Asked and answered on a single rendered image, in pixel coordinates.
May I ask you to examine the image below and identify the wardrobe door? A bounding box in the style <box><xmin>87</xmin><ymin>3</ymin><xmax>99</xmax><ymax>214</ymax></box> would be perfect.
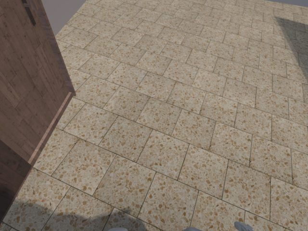
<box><xmin>0</xmin><ymin>140</ymin><xmax>32</xmax><ymax>221</ymax></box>
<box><xmin>0</xmin><ymin>0</ymin><xmax>69</xmax><ymax>162</ymax></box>

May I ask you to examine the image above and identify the right robot hand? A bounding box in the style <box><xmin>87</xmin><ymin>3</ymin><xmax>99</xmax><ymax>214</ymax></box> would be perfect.
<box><xmin>234</xmin><ymin>221</ymin><xmax>254</xmax><ymax>231</ymax></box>

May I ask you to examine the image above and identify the handle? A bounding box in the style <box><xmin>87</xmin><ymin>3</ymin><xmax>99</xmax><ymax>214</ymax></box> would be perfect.
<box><xmin>28</xmin><ymin>0</ymin><xmax>39</xmax><ymax>10</ymax></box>

